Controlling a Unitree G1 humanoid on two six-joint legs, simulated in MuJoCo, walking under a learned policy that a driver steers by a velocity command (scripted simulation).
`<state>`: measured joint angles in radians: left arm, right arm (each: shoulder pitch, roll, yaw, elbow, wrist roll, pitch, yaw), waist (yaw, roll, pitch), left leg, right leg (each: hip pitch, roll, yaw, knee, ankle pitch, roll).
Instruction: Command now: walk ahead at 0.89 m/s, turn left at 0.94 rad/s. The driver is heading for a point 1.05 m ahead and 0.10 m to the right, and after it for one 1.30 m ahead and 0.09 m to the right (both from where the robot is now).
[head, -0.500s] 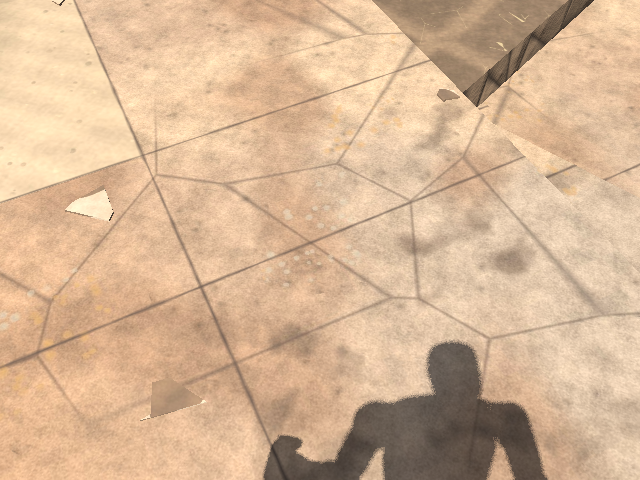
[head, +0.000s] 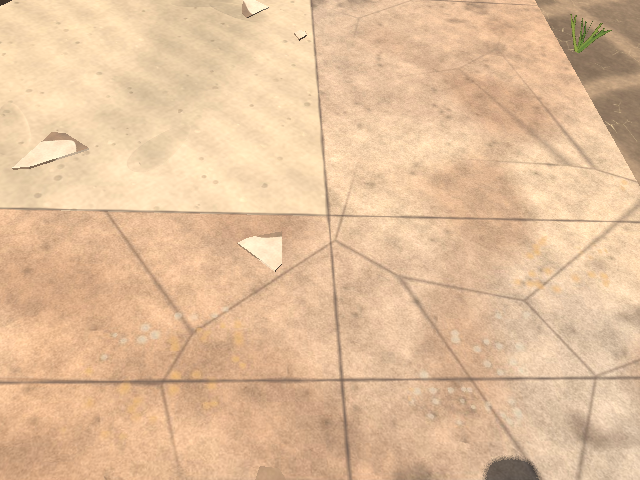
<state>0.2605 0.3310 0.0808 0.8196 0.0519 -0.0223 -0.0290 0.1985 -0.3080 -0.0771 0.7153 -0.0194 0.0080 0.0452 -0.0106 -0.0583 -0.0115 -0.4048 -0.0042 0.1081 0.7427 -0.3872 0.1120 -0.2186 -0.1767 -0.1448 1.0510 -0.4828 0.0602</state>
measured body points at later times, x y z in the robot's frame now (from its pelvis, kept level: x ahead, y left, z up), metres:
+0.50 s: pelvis +0.35 +0.03 +0.01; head +0.40 +0.05 +0.45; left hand +0.43 +0.32 -0.11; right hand +0.54 -0.21 -0.10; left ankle +0.21 +0.12 -0.60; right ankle +0.50 -0.01 -0.71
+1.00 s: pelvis +0.44 +0.10 +0.03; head +0.48 +0.11 +0.47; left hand +0.65 +0.38 -0.07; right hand +0.56 -0.20 -0.05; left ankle +0.51 +0.21 -0.71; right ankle +0.42 -0.03 -0.63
